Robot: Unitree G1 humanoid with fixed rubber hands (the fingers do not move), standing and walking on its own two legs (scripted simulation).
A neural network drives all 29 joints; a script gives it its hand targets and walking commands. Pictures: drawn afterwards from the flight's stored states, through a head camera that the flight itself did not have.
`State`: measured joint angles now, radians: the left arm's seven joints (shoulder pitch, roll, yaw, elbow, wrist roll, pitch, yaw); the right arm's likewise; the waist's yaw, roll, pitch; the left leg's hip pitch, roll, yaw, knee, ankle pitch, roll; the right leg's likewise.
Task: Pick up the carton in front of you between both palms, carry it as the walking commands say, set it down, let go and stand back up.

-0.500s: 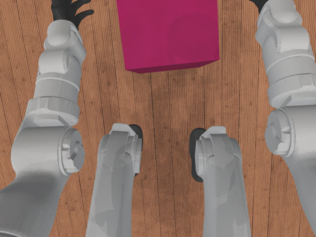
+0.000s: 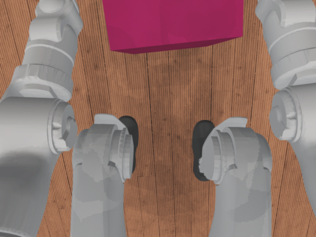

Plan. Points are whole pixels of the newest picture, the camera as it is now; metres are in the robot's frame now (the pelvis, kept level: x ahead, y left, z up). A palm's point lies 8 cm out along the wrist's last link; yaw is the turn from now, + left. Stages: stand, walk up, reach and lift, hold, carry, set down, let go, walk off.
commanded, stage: reach and lift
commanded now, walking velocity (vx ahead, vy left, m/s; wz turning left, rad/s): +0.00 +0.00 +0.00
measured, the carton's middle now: out of the picture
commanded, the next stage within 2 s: none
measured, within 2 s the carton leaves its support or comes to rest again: leaves its support in 0.66 s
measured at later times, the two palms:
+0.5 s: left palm out of the picture +0.54 +0.16 -0.17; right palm out of the picture +0.56 -0.14 -0.17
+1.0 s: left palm out of the picture +0.50 +0.15 -0.01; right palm out of the picture +0.51 -0.15 -0.01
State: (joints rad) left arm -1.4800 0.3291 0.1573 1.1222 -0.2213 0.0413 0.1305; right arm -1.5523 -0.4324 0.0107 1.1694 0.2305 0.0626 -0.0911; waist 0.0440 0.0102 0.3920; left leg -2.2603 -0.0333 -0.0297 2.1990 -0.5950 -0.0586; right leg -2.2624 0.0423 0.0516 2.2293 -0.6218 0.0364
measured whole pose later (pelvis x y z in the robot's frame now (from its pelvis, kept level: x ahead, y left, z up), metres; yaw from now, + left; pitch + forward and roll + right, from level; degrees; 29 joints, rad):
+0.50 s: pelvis -0.01 +0.00 +0.00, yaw +0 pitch +35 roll +2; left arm -1.52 0.24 0.29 1.07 -0.07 0.13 0.12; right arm -1.62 -0.34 -0.11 1.20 0.08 0.13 -0.07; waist 0.04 0.00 0.43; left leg -2.23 -0.04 -0.04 2.19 -0.57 -0.06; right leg -2.24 0.05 0.05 2.22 -0.59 0.03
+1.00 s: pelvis -0.01 +0.01 +0.07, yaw -2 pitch +43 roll +1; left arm -1.17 0.05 0.52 0.79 0.17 0.34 0.09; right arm -1.23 -0.10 -0.42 0.86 -0.19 0.35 -0.05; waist 0.03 0.00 -0.07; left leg -2.17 -0.10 -0.08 1.95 -0.52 -0.08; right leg -2.17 0.12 0.09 1.96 -0.54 0.08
